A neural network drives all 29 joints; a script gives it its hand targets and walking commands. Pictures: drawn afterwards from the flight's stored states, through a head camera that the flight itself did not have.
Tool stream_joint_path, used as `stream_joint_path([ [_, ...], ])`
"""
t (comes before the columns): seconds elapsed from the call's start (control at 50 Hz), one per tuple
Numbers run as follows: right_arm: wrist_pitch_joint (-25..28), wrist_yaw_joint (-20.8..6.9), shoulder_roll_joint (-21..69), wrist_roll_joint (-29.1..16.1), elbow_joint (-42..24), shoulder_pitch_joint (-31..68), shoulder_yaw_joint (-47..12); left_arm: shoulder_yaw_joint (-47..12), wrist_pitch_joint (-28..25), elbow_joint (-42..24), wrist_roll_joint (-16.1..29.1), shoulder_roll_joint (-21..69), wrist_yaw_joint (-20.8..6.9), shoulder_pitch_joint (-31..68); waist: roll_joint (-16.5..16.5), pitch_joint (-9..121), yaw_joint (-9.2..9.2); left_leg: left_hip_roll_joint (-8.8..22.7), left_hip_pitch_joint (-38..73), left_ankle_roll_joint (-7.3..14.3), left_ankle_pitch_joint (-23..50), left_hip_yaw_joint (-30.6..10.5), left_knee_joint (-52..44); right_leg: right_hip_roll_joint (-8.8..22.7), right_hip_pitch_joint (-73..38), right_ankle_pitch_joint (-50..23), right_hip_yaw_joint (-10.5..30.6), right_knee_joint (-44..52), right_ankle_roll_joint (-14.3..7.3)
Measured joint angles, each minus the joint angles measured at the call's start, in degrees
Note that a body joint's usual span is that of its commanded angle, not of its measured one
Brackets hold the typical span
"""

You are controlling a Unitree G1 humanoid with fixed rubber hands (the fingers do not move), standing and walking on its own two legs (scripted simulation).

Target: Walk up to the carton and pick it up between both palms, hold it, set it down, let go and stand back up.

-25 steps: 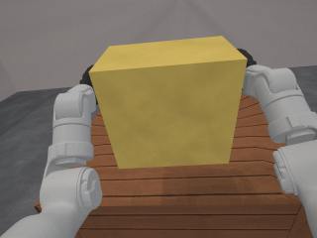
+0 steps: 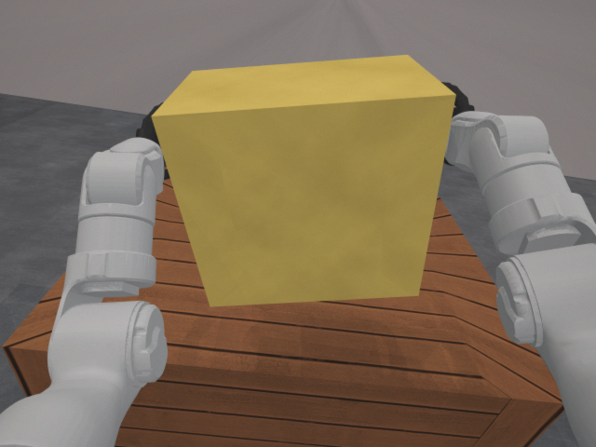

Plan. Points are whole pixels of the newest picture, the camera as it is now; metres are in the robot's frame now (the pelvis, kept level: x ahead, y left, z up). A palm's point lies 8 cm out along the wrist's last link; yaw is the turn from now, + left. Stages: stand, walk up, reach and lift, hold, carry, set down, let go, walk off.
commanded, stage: hold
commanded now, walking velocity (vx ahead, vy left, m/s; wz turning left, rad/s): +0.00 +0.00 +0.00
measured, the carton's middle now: (306, 184) +0.38 +0.01 +0.25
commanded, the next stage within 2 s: none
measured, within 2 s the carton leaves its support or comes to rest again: neither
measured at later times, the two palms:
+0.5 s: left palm (216, 137) +0.37 +0.13 +0.31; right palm (506, 177) +0.36 -0.24 +0.30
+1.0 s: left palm (152, 152) +0.37 +0.20 +0.28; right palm (460, 131) +0.37 -0.16 +0.35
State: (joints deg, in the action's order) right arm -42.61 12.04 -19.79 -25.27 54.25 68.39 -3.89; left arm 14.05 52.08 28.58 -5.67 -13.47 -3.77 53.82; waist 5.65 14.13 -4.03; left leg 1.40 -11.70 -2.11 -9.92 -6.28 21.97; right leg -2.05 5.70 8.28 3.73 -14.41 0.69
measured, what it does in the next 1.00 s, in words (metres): stands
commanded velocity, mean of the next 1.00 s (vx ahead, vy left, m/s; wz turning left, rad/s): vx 0.00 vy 0.00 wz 0.00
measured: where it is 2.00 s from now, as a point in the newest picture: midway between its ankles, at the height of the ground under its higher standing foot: outside the picture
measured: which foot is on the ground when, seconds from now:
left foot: down 0.00-1.00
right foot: down 0.00-1.00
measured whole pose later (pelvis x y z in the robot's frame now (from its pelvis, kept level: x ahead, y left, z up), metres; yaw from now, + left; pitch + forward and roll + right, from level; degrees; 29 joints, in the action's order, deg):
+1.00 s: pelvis +0.00 -0.01 +0.00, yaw +0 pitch -2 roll -2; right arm -43.5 14.2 -19.0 -25.9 51.7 68.8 -7.4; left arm 17.3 50.7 29.5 -6.2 -14.1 -6.1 53.2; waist 3.4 13.8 -3.3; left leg 2.3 -9.9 -2.7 -10.1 -6.5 21.3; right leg -3.1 3.7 8.0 3.5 -13.2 -0.1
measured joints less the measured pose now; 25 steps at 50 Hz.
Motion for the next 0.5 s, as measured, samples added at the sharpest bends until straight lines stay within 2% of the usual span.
stream_joint_path([
  [0.08,1.7,-2.2,-1.6,0.7,0.9,-0.3,2.8,-4.2,0.4,-3.4,1.3,0.9,3.1,-0.8,0.9,-0.1,-0.72,-0.6,-1.8,0.2,-0.1,-0.4,0.9,0.3,1.8,0.5,-0.5,-1.2,-0.8],
  [0.18,3.0,-3.5,-4.1,-0.9,-1.1,-1.2,2.8,-5.0,0.3,-7.5,1.4,3.5,6.1,-2.2,-1.1,-0.5,-0.65,-0.8,-2.6,0.4,-0.2,-0.4,1.4,0.5,2.3,0.5,-0.4,-1.3,-0.7],
  [0.26,2.9,-3.4,-5.2,-2.5,-1.7,-1.3,-0.2,-2.2,0.2,-7.6,0.5,5.4,6.1,-2.3,-4.4,-0.7,0.22,-0.5,-2.2,0.7,-0.5,0.5,1.6,0.4,2.1,0.2,0.5,-1.0,0.8],
  [0.42,0.5,-2.7,-5.5,-2.0,-4.4,-3.7,-4.6,1.4,-0.9,-2.6,0.6,6.2,5.0,-1.7,-11.0,1.0,1.95,0.4,-1.8,0.3,0.1,1.4,0.2,-0.4,2.8,-0.1,1.4,-1.2,0.2],
  [0.5,-0.7,-2.6,-5.3,-0.9,-4.0,-2.8,-6.7,5.4,-2.0,2.4,0.0,6.2,3.9,1.2,-13.3,1.9,4.16,0.9,-1.4,0.3,0.5,2.2,-0.8,-0.8,3.4,-0.2,2.3,-1.5,-0.2],
])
